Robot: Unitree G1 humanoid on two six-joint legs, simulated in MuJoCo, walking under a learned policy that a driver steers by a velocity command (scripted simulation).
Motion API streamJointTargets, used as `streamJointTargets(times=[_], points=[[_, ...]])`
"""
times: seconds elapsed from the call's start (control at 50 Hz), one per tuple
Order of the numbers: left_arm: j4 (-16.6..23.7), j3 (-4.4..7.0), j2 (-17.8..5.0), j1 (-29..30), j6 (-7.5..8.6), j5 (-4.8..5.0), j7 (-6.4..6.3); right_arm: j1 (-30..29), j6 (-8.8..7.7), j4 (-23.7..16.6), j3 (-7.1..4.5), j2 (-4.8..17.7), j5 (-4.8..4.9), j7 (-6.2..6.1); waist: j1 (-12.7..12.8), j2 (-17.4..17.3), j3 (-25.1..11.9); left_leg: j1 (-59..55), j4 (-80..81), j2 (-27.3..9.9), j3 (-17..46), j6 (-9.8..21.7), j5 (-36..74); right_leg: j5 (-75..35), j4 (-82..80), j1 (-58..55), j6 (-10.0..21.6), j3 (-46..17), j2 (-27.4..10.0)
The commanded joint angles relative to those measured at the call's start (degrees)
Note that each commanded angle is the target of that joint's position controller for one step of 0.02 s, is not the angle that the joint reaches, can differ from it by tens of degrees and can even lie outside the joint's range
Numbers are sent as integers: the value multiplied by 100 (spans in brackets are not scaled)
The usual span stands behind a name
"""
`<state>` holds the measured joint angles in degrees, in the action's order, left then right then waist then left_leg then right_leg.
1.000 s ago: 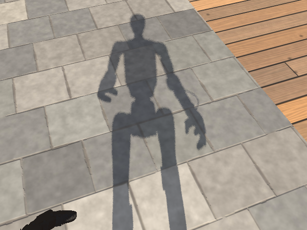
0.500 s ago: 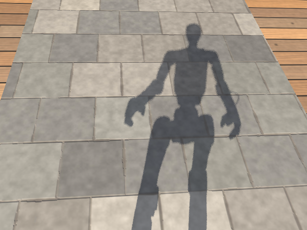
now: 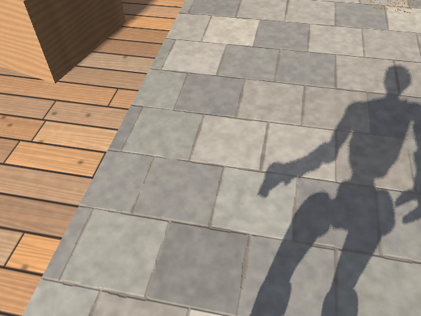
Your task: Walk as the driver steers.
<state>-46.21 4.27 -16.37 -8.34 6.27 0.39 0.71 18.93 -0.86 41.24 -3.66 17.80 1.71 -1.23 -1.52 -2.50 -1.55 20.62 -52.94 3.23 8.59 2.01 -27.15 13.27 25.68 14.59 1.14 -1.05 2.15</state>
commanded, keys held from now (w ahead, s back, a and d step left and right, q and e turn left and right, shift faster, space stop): w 0.30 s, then w+e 0.70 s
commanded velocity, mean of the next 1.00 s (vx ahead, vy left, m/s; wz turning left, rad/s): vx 0.48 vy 0.00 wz -0.16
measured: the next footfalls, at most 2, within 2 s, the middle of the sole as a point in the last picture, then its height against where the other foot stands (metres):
left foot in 0.36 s outside the picture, level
right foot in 0.90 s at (245, 282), level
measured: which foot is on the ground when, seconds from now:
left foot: up 0.00-0.34, down 0.36-0.92, up 0.94-1.00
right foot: down 0.00-0.36, up 0.38-0.88, down 0.90-1.00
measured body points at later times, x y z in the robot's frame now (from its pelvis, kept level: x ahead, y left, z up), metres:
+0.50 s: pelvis +0.25 +0.07 +0.00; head +0.29 +0.08 +0.44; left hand +0.26 +0.35 -0.14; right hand +0.44 -0.18 -0.09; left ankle +0.30 +0.16 -0.74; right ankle +0.15 -0.10 -0.65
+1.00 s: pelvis +0.53 +0.01 -0.02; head +0.57 -0.01 +0.43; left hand +0.75 +0.24 -0.11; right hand +0.55 -0.29 -0.14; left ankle +0.40 +0.19 -0.64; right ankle +0.59 -0.07 -0.74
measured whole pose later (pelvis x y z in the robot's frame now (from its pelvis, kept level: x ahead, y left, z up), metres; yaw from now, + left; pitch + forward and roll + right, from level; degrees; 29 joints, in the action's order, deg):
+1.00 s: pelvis +0.53 +0.01 -0.02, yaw -15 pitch +1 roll +1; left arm -40.6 4.0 -17.3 -8.8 2.5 1.3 2.5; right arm 14.5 -5.0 44.8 -3.5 16.7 1.4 -0.3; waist -0.5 0.0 4.8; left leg 15.6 -68.1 -2.1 -0.3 -0.5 -26.4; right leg 11.1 34.9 25.0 6.3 1.6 4.2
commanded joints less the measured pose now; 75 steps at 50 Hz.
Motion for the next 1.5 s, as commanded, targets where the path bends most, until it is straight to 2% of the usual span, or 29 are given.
streamJointTargets(times=[0.02, 0.2, 0.3, 0.36, 0.38, 0.4, 0.42, 0.44, 0.48, 0.5, 0.58, 0.78, 0.84, 0.88, 0.9, 0.92, 0.94, 0.96, 0.98, 1.0, 1.04, 1.2, 1.28, 1.34, 1.38, 1.4, 1.42, 1.46, 1.5], points=[[138, 130, -633, -444, 1, -19, -32, -352, -168, -526, -175, 677, -55, 24, 384, 988, 507, 2744, -1168, -609, 46, -78, 562, 1575, -1547, -1677, 853, -2314, -1846], [-212, 82, -863, -934, -36, 71, -54, -1570, -348, -1037, 128, -26, -106, 251, 606, 747, 605, 1778, 1193, -753, -809, -282, 2517, -1428, -1832, -981, 911, -317, -1321], [-433, 99, -1085, -1357, -178, 160, -49, -1926, -365, -1248, 58, 210, -32, 374, 491, 820, 629, 1158, 2081, -528, -949, 51, 2266, -2407, -1528, -1578, 778, -264, -1729], [-427, 38, -1076, -1336, -248, 120, -74, -183, -338, -802, -264, 780, -81, 278, -589, 767, -511, -1782, 2395, -305, -1041, 479, 2331, -4253, 743, -893, 436, 52, -1322], [-197, -114, -635, -1439, -200, -24, -57, 759, -280, -654, -391, 1263, -222, 174, -819, -83, -1477, -3847, 2223, -1679, 517, 900, 2070, -2218, 2742, 763, 172, 262, -867], [-201, -285, -118, -2028, -103, 15, -32, 857, -265, -617, -368, 1391, -238, 190, -470, -1400, -2423, -4639, 3064, -2840, 2978, 1526, 1024, 1966, 4309, 1981, 2, -269, -76], [-212, -77, -834, -1536, -70, 199, -14, 688, -285, -626, -220, 813, -233, 201, -647, -758, -1779, -4077, 3352, -2615, 2751, 1284, 688, 1878, 4841, 2479, 43, -726, -327], [-28, -26, -934, -1103, -54, 282, -8, 298, -311, -586, -158, 676, -185, 202, -506, -641, -851, -3268, 3498, -2415, 1784, 1089, 1059, 1359, 4792, 2749, 77, -533, -571], [-54, -5, -753, -877, -129, 143, -66, -342, -390, -538, -77, 340, -207, 242, -125, -236, -80, -1984, 3915, -1867, 633, 835, 1874, 543, 4282, 2363, 52, -444, -918], [-93, -10, -611, -1148, -212, 155, -62, -498, -453, -505, -87, 339, -243, 241, 97, -550, -91, -1616, 4138, -1871, 346, 888, 2024, 278, 4243, 1996, -6, -482, -1026], [-17, -22, -345, -960, -445, 145, -86, -720, -631, -258, -138, 273, -251, 226, 279, -192, 368, -1130, 4623, -1788, -549, 932, 2675, -265, 3873, 2199, -155, -553, -1042], [758, -138, -232, 754, -362, 74, 251, -106, -423, 253, -317, 760, -114, 56, -237, 170, 855, -2324, 4494, -1940, -1847, 705, 3413, -1491, 1206, 2583, 106, 115, -818], [954, -53, -410, 707, -387, 87, 316, -134, -269, 288, -372, 956, -55, 20, -39, -59, 553, -2803, 3666, -1996, -2057, 544, 5541, -671, 1063, 2110, 385, 552, -435], [812, 158, -769, -260, -433, 125, 282, -254, -160, 243, -389, 1076, -21, -16, 554, -223, -103, -2677, 2127, -1851, -2200, 367, 6991, -245, 1009, 745, 678, 836, 56], [574, 361, -1119, -1232, -466, 132, 194, -296, -158, 203, -337, 998, -13, -39, 1063, -68, -601, -1892, 748, -1604, -2301, 141, 6390, -534, 630, -810, 916, 644, 206], [475, 509, -1689, -1701, -532, 147, 62, -15, -230, 24, -158, 411, -224, -30, 897, 1110, -1040, 123, -1246, -1038, -2254, -203, 2534, -471, 528, -2611, 1466, -1467, -1016], [728, 481, -1902, -1444, -422, 109, 107, 161, -450, -221, 9, 78, -201, 37, 508, 1606, -1920, 1814, -2767, 88, -918, -398, -860, 629, -524, -3773, 2553, -4783, -2126], [754, 337, -1358, -1423, -341, 82, 147, -560, -629, -327, -110, 641, 14, 120, 885, 803, -1646, 2450, -2874, -273, -192, -271, -493, 771, -962, -3657, 2206, -4446, -2065], [726, 276, -1130, -1226, -274, 81, 147, -841, -723, -439, -101, 668, 108, 146, 768, 639, -871, 2581, -2472, -516, -279, -137, 34, 463, -984, -2919, 1966, -3570, -1862], [767, 227, -970, -839, -244, 94, 141, -853, -758, -369, -94, 600, -14, 95, 465, 168, -407, 2301, -1919, -781, -313, -125, 446, -145, -960, -2052, 1732, -2908, -1579], [937, 130, -702, -419, -231, 1, 88, -715, -659, -301, -167, 679, -197, 73, 130, 368, -140, 1591, -1328, -992, -295, -221, 886, -1177, -1137, -1047, 1611, -2239, -1246], [774, 208, -979, -897, -303, 86, -151, -1829, -509, -628, 16, 180, -231, 125, 465, 649, 196, 1052, 1529, -545, -613, -670, 2981, -1459, -1167, -34, 1203, -1271, -584], [640, 212, -968, -1242, -372, 128, -181, -2272, -604, -769, -25, 359, -125, 240, 622, 751, 221, 795, 2325, -346, -457, -562, 3143, -899, -800, -410, 1093, -1825, -810], [645, 230, -955, -1175, -422, 106, -210, -1981, -681, -715, -124, 574, -108, 279, 395, 969, 179, 473, 2536, -338, -369, -304, 2466, -1047, -283, -826, 961, -2312, -1017], [735, 132, -667, -1035, -428, 66, -178, -938, -741, -492, -268, 817, -184, 218, -161, 881, -438, -1157, 2775, -561, -346, 69, 2449, -1468, 880, -545, 678, -2066, -597], [829, -6, -321, -1176, -416, -66, -167, -52, -729, -415, -330, 1122, -257, 171, -437, 159, -1345, -2659, 2652, -1551, 661, 406, 2079, -381, 2488, 149, 459, -1506, -201], [940, -80, -90, -2048, -359, 164, -163, 294, -660, -145, -418, 1454, -302, 244, 20, -1946, -1789, -4099, 3378, -2613, 3513, 1321, 580, 2101, 4169, 2175, 117, -972, 486], [771, 73, -931, -1308, -365, 175, -174, -106, -613, -250, -203, 530, -134, 262, -284, -520, -548, -3123, 3701, -2308, 2775, 977, -387, 1325, 4885, 2893, 19, -1020, -118], [945, 68, -786, -662, -330, 34, -166, -480, -556, -206, -128, 393, -217, 258, -142, -14, 133, -1989, 3855, -1879, 1636, 929, 1084, 741, 4466, 2692, -9, -803, -423]])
